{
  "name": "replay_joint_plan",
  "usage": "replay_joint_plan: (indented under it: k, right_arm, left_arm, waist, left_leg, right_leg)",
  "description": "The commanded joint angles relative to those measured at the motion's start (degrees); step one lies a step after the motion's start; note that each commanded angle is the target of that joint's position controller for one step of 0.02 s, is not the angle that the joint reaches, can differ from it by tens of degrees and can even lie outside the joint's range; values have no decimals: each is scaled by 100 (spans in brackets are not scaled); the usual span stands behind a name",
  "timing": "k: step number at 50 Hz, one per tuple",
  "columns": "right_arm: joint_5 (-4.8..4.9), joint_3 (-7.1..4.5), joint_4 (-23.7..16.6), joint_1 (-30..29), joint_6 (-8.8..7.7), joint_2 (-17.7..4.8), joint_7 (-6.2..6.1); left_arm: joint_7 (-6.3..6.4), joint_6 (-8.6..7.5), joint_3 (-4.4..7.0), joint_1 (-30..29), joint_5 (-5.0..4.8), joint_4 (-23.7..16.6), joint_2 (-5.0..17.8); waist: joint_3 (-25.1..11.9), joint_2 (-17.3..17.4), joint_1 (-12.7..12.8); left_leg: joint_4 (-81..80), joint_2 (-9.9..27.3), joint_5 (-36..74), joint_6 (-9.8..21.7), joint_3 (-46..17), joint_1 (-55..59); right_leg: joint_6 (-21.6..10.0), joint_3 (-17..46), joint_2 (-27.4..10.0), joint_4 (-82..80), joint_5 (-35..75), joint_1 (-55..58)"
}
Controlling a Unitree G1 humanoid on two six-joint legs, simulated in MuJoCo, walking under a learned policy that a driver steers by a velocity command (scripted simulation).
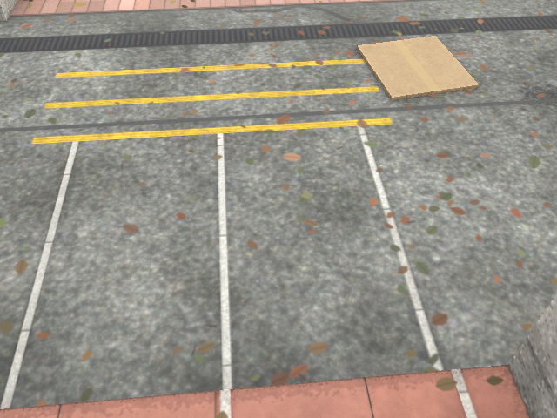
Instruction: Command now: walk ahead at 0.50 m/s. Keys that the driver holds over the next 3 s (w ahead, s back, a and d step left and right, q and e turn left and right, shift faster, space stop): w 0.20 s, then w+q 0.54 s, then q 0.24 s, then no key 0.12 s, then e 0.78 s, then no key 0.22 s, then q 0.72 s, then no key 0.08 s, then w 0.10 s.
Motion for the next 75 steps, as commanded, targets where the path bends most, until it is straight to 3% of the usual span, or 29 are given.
replay_joint_plan:
  k: [1,4,6,14,17,18,19,21,24,26,29,32,37,40,44,46,48,50,52,54,56,58,61,63,64,66,67,70,75]
  right_arm:
    - [-23,95,-74,533,-211,-191,31]
    - [38,236,-29,827,-286,65,-136]
    - [-72,362,-106,659,-211,121,-94]
    - [79,243,364,1726,43,-367,-113]
    - [-269,174,133,1182,165,-354,325]
    - [-28,338,399,2305,87,508,471]
    - [187,249,-56,1685,-12,128,582]
    - [285,171,-437,473,-32,-10,324]
    - [-57,153,-407,302,-4,353,75]
    - [-101,107,-336,116,48,442,260]
    - [-68,73,-493,29,92,265,334]
    - [-70,131,-817,-890,90,187,274]
    - [-35,106,-1078,-1493,190,-237,411]
    - [-80,159,-1424,-2388,224,-161,373]
    - [-150,239,-1391,-2980,233,6,380]
    - [-141,124,-1121,-2591,158,-195,297]
    - [27,-245,-540,-726,-6,-885,141]
    - [-34,-578,-118,1566,56,-1923,42]
    - [119,-602,-161,1192,2,-1459,-128]
    - [60,-364,-640,-152,45,-809,-83]
    - [220,-286,-823,-517,-207,-663,10]
    - [306,-241,-918,-963,-299,-680,228]
    - [61,-103,-1249,-2055,-175,-610,401]
    - [269,-5,-1219,-2414,-63,-610,432]
    - [378,-8,-1155,-2358,-25,-719,442]
    - [640,-489,-1318,-810,144,-1491,81]
    - [560,-594,-1469,-1038,140,-1657,-164]
    - [416,-335,-1981,-1788,81,-522,-433]
    - [97,-104,-2281,-2027,187,-140,-323]
  left_arm:
    - [-88,66,-94,372,34,-171,-203]
    - [-176,3,-177,-319,144,-364,-80]
    - [-128,26,-197,-589,107,-428,16]
    - [-122,47,-321,-2231,0,-997,202]
    - [-23,-134,208,1009,-191,-82,1255]
    - [-111,-47,376,2254,-104,132,1692]
    - [-234,43,391,2786,22,396,1686]
    - [-119,161,292,1414,66,213,1053]
    - [141,-143,-162,133,125,-212,-484]
    - [279,-322,-185,461,-98,-35,-264]
    - [222,-303,-135,1276,158,385,21]
    - [257,-364,-275,1840,106,723,-284]
    - [174,-375,-430,1577,212,671,-163]
    - [468,-323,-363,2155,-72,913,-23]
    - [667,-6,-162,2605,-88,1038,50]
    - [636,61,-20,2260,-77,884,219]
    - [398,122,63,1726,82,651,544]
    - [3,39,-157,1923,-95,-37,-266]
    - [-24,-193,18,-223,-434,-753,359]
    - [172,-225,133,-150,-200,-721,689]
    - [287,-150,55,724,-174,-368,32]
    - [22,-35,95,1322,-127,13,0]
    - [-270,-99,95,1930,-83,252,2]
    - [-252,-274,324,1671,-240,14,538]
    - [-212,-351,400,1349,-296,-126,767]
    - [2,-437,522,-1175,-354,-1059,1803]
    - [55,-455,552,-1606,-312,-1260,1752]
    - [214,-411,510,199,-296,-779,1148]
    - [376,-182,520,-8,-275,-875,1008]
  waist:
    - [505,503,99]
    - [502,246,-210]
    - [454,293,-127]
    - [1060,261,-977]
    - [-123,-435,646]
    - [-1904,-1537,673]
    - [-2092,-999,1037]
    - [79,100,731]
    - [790,262,-260]
    - [750,128,-38]
    - [641,53,-54]
    - [856,195,316]
    - [1213,112,164]
    - [1510,204,587]
    - [1529,134,987]
    - [1227,337,835]
    - [247,687,-106]
    - [-3507,1558,-726]
    - [-1446,618,-1106]
    - [-182,49,-229]
    - [451,365,409]
    - [306,403,738]
    - [31,485,1131]
    - [-77,273,1230]
    - [-57,173,1115]
    - [-28,-975,-549]
    - [-88,-959,-450]
    - [-230,-1123,367]
    - [-121,-297,329]
  left_leg:
    - [-864,1735,2761,1446,-1485,-912]
    - [42,1588,2029,1095,-1568,117]
    - [288,978,834,809,-1032,-1786]
    - [1618,1428,310,900,-2223,224]
    - [4519,596,763,132,-1281,-2210]
    - [7483,51,-3017,-268,-739,-3200]
    - [8763,-12,-3334,-299,-941,-4374]
    - [8032,704,-1446,-90,-1215,-5149]
    - [5269,1465,1088,250,-1636,-3209]
    - [3926,1220,1864,204,-1179,-2529]
    - [3513,1329,2179,39,-1372,-3131]
    - [2083,1455,3350,-82,-1761,-4273]
    - [1560,1251,4064,29,-929,-2051]
    - [152,1372,3377,-145,-796,-2869]
    - [-715,1288,3016,-286,-365,-2325]
    - [-761,1034,2643,-248,-81,-1391]
    - [-796,746,4534,67,269,1795]
    - [1497,2952,8999,2337,-2249,6612]
    - [758,2831,7190,1942,-2265,4610]
    - [376,2577,5971,1583,-1699,1218]
    - [-681,1967,5094,1409,-1076,-1207]
    - [-876,1769,3938,1265,-818,-1932]
    - [-16,1541,3482,790,-459,-3211]
    - [632,1613,3205,504,-373,-2947]
    - [993,1558,2790,328,-366,-2370]
    - [1677,539,86,-145,395,-596]
    - [2042,276,-462,-169,524,-530]
    - [2891,147,-1854,-278,-327,-1851]
    - [2023,281,-1339,-764,-502,-1782]
  right_leg:
    - [117,-45,-207,-1605,1294,42]
    - [176,343,-357,-2760,3480,-1202]
    - [118,-89,-88,-3404,4621,887]
    - [313,-265,83,-5365,2057,978]
    - [-362,-439,-183,-4471,4088,5833]
    - [-1665,412,-1564,-3070,7031,8104]
    - [-2063,1853,-2195,-3689,5524,8196]
    - [-1421,1574,-1997,-4922,606,5217]
    - [-964,319,-1108,-5630,914,2110]
    - [-1113,-299,-932,-5963,1135,1858]
    - [-1227,-220,-1246,-5443,2217,2674]
    - [-1012,-199,-1349,-5193,1763,3991]
    - [-646,-1109,-856,-5015,324,2277]
    - [-420,-1040,-1027,-4246,748,3765]
    - [-263,-951,-1168,-3934,719,4023]
    - [-68,-1249,-1044,-3367,923,3821]
    - [427,-1813,-508,-1322,573,2531]
    - [1247,-1161,189,2841,-4434,275]
    - [1087,-417,-215,3530,-4492,-1665]
    - [882,-227,-719,1912,-3876,-391]
    - [756,-297,-397,104,-1553,1167]
    - [792,-351,-285,-1027,-340,1842]
    - [856,-295,-87,-721,1272,3471]
    - [963,-417,74,-1406,885,3986]
    - [934,-442,111,-2190,830,3819]
    - [-285,565,-321,-4069,2830,1990]
    - [-839,795,-520,-4314,2839,1910]
    - [-1859,2857,-1509,-4764,2532,2921]
    - [-956,1865,-723,-4223,2218,2942]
